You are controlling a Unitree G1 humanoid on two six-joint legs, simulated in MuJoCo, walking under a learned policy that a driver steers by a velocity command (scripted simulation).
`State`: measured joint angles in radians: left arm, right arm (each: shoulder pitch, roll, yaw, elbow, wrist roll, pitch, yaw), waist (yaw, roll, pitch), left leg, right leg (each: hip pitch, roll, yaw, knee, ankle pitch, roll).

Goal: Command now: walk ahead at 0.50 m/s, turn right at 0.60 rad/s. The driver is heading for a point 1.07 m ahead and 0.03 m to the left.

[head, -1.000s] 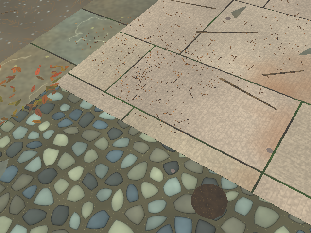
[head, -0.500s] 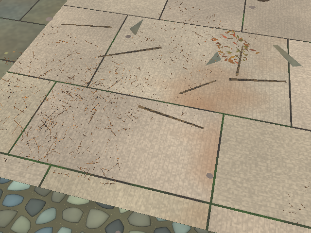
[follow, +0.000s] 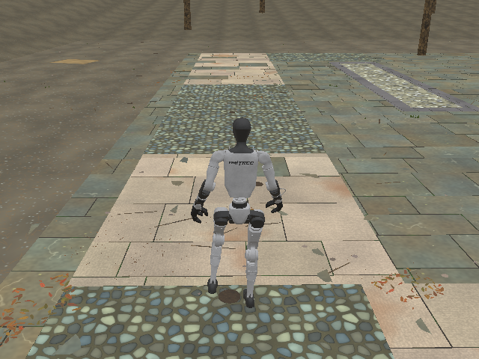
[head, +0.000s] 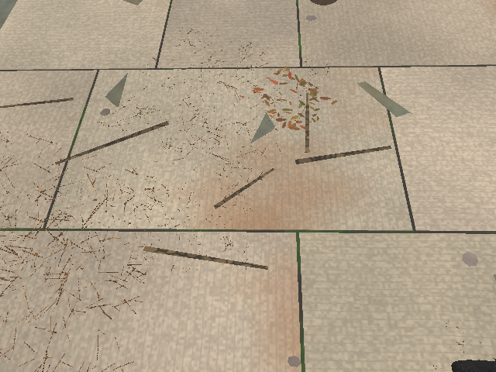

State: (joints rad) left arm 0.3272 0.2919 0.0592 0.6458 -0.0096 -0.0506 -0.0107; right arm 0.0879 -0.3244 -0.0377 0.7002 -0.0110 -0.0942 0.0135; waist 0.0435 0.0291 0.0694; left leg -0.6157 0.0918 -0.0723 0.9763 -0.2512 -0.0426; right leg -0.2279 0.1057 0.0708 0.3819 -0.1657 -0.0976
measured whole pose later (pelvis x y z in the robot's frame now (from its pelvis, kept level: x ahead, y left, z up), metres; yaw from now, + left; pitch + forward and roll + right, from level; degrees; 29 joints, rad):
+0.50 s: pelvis +0.28 +0.06 +0.00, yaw -10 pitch +1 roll +1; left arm 0.20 0.29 0.04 0.66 0.00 -0.06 0.00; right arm 0.36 -0.27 -0.04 0.83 0.00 -0.09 0.02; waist -0.06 -0.04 0.02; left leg -0.14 -0.05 0.02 0.31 -0.19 0.05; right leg -0.61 -0.07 0.05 0.94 -0.23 0.00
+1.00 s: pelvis +0.54 -0.05 +0.00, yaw -8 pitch +1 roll -1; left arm 0.31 0.27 0.05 0.77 0.01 -0.09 -0.02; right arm 0.21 -0.32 -0.05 0.78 0.02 -0.05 0.01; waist 0.03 0.05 0.02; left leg -0.66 0.10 -0.07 1.00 -0.17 -0.02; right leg -0.12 0.06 -0.07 0.28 -0.17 -0.06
